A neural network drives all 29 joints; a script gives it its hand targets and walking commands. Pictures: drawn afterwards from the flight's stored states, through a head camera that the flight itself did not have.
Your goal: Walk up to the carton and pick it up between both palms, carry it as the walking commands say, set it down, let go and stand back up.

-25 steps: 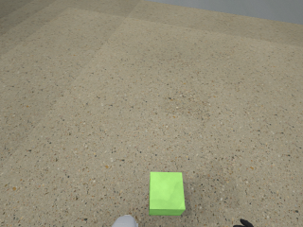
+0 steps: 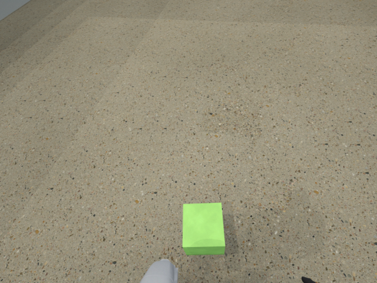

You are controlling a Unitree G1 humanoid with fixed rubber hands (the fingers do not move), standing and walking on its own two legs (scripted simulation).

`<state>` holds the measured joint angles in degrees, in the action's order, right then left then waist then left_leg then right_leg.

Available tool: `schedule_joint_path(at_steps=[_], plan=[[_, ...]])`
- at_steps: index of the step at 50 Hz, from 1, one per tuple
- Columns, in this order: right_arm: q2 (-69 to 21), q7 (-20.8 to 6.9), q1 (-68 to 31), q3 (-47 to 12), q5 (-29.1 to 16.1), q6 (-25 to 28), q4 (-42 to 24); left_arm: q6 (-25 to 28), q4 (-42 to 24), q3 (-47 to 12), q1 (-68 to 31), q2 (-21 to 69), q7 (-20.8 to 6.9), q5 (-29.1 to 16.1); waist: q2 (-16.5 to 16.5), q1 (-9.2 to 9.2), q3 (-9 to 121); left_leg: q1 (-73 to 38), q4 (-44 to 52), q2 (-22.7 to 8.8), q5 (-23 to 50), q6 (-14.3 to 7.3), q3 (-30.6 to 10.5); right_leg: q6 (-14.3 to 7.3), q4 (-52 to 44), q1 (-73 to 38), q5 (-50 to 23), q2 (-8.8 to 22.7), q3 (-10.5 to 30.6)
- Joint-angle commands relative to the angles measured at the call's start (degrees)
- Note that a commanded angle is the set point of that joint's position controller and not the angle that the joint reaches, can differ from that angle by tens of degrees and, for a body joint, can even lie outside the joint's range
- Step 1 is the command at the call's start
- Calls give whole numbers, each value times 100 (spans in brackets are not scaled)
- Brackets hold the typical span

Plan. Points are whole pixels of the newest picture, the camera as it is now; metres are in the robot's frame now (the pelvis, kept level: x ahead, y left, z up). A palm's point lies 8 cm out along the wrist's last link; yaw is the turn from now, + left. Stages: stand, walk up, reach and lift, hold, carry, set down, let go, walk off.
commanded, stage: walk up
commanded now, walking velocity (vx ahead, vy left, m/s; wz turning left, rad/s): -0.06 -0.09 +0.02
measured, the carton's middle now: (203, 229) +0.40 +0.02 -0.68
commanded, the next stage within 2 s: stand in 1.82 s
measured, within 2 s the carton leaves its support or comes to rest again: neither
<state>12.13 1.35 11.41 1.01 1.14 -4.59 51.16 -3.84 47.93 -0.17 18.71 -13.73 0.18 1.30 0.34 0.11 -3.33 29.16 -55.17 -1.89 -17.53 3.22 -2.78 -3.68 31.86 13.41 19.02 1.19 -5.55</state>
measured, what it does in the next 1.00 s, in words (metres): steps on the spot: left foot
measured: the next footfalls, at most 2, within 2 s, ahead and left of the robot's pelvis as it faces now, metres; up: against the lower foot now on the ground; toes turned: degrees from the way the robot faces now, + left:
left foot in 0.58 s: +0.09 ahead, +0.19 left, +0.00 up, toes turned +2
right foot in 1.08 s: +0.07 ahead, -0.08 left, +0.00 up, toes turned +0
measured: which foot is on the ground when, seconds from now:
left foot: up 0.00-0.56, down 0.58-1.00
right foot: down 0.00-0.58, up 0.60-1.00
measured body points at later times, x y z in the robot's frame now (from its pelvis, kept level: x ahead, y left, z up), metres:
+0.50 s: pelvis +0.01 +0.04 +0.00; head +0.03 +0.03 +0.45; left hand +0.03 +0.27 -0.14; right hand +0.08 -0.21 -0.14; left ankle -0.01 +0.19 -0.69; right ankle -0.02 -0.06 -0.74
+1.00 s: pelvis +0.04 +0.05 +0.00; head +0.07 +0.08 +0.44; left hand +0.11 +0.30 -0.16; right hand +0.07 -0.21 -0.13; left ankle +0.05 +0.19 -0.74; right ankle +0.01 -0.07 -0.69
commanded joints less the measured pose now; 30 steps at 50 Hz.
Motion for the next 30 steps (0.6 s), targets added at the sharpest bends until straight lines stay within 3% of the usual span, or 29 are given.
schedule_joint_path(at_steps=[1, 2, 3, 4, 5, 6, 7, 10, 11, 12, 13, 14, 15, 16, 17, 18, 19, 20, 22, 23, 24, 25, 26, 27, 28, 29, 30], plan=[[626, 72, 392, 253, -63, 101, -159, 416, -5, 285, 192, -542, 183, -152, -656, -102, 811, 235, -479, -3, -180, 18, 180, 359, -920, -1656, -5032, 1327, 601], [597, 46, 381, 227, -71, 66, -74, 452, 51, 239, 365, -482, 213, -171, -658, -151, 847, 302, -307, 11, -113, 24, 162, 481, -853, -1932, -5433, 1331, 649], [589, 59, 373, 215, -84, 53, -121, 434, 59, 266, 388, -507, 242, -178, -783, -138, 850, 232, -242, -20, -149, 14, 152, 437, -845, -1996, -5533, 1343, 694], [578, 26, 435, 232, -104, -15, -35, 451, 75, 225, 447, -562, 259, -198, -721, -148, 748, 185, -116, -21, -194, 7, 49, 586, -743, -2000, -6039, 1490, 883], [535, 28, 466, 192, -103, -8, -36, 443, 120, 229, 577, -434, 242, -185, -890, -178, 883, -27, 70, -52, -50, -20, 95, 621, -921, -1997, -5474, 1312, 791], [596, -4, 437, 252, -129, -80, 7, 441, 46, 230, 443, -590, 264, -209, -737, -175, 695, -6, 95, -17, -326, -33, 7, 630, -813, -1960, -5991, 1555, 992], [527, 7, 505, 206, -125, -21, -58, 414, 85, 234, 531, -442, 257, -203, -821, -220, 904, -233, 323, -74, -307, -59, 93, 423, -1024, -2005, -4873, 1402, 956], [515, -8, 241, 183, -106, -16, -135, 336, -19, 284, 395, -579, 264, -127, -1025, -270, 428, -267, 432, -79, -565, -55, 135, -79, -1226, -1545, -4049, 1504, 1145], [479, -17, 213, 160, -79, 21, -104, 327, -25, 281, 444, -534, 242, -74, -1021, -323, 388, -328, 498, -116, -678, -54, 179, -269, -1427, -1356, -2967, 1536, 1218], [521, -74, 194, 168, -71, 20, -49, 342, -13, 282, 553, -517, 203, -22, -867, -392, 270, -180, 423, -114, -678, -120, 222, -255, -1827, -1353, -1125, 1588, 1441], [567, -115, 125, 188, -46, 43, -75, 356, -46, 348, 582, -646, 171, 29, -1003, -479, 46, 79, 310, -184, -567, -142, 223, -426, -2224, -1205, 471, 1795, 1760], [580, -133, 110, 207, -15, 51, -76, 351, -130, 366, 542, -740, 174, 17, -890, -522, -120, 362, 70, -191, -530, -134, 195, -396, -2433, -1241, 1264, 1938, 1939], [565, -163, 65, 193, 18, 104, -108, 369, -110, 361, 514, -737, 170, 31, -853, -499, -201, 468, -23, -247, -503, -124, 193, -468, -2510, -1160, 1460, 1968, 1974], [583, -173, 75, 235, 30, 142, -117, 421, -107, 381, 564, -766, 156, 23, -670, -499, -269, 645, -183, -302, -354, -136, 156, -414, -2569, -1172, 1489, 2081, 2024], [526, -207, -11, 215, 43, 205, -152, 453, -14, 405, 500, -783, 138, 47, -739, -443, -244, 683, -246, -371, -311, -144, 159, -541, -2524, -1185, 1340, 2010, 1744], [541, -214, -19, 208, 62, 252, -196, 450, -12, 399, 424, -763, 126, 35, -917, -408, -205, 630, -196, -347, -172, -140, 251, -536, -2470, -1157, 1095, 1796, 1387], [605, -212, 15, 217, 45, 282, -203, 457, -18, 372, 279, -687, 142, 40, -748, -320, -333, 457, -64, -299, -340, -92, 238, -552, -2320, -984, 566, 1729, 1097], [511, -227, 48, 183, 38, 322, -214, 481, 34, 378, 478, -654, 94, 64, -876, -386, -29, 328, 103, -302, -328, -143, 345, -576, -2311, -1086, 618, 1670, 1038], [471, -235, 61, 116, 51, 377, -248, 454, 56, 376, 329, -717, 83, 58, -909, -306, -116, -1, 615, -304, -348, -134, 427, -542, -2143, -868, 364, 1507, 672], [339, -220, 139, 49, 31, 385, -217, 421, 27, 361, 118, -603, 85, 73, -854, -227, -158, -368, 998, -278, -386, -168, 459, -538, -1891, -595, -215, 1322, 423], [468, -149, 211, 80, -11, 386, -206, 331, 64, 434, 42, -604, 85, 4, -1056, -210, -54, -531, 1471, -207, -456, -140, 577, -527, -1443, -685, -535, 1036, 70], [453, -30, 218, 72, -69, 416, -225, 257, 58, 433, 15, -576, 111, -27, -835, -103, -161, -824, 2179, -97, -5, -98, 733, -435, -779, -608, -1991, 887, -39], [417, 18, 572, 45, -75, 495, -156, 247, 149, 448, 153, -572, 100, -50, -776, 57, 80, -1275, 2961, -8, 596, -89, 848, -282, -363, -683, -2343, 787, -84], [656, 86, 974, 137, -72, 535, -3, 212, 192, 476, 227, -554, 81, -32, -581, 134, 301, -1833, 3314, -276, 1192, -113, 467, -80, 217, -453, -1869, 600, -158], [1249, 120, 1498, 294, 29, 554, 160, 200, 22, 387, 290, -252, 63, -14, 1124, 268, 476, -2423, 3495, -1509, 2210, -448, -1272, 144, 1228, 701, 223, 156, -168], [1762, 131, 1835, 425, 124, 524, 116, 117, -190, 431, 307, -318, -9, 38, 1550, 327, 610, -2458, 4093, -2589, 1326, -915, -3336, 262, 2182, 1521, 1429, -226, 566], [1691, 159, 1370, 378, 129, 468, -61, 0, -192, 520, 215, -356, -1, 33, 1400, 106, 107, -1728, 4148, -2699, 1914, -972, -3334, 433, 2744, 1643, 1257, -72, 1100]])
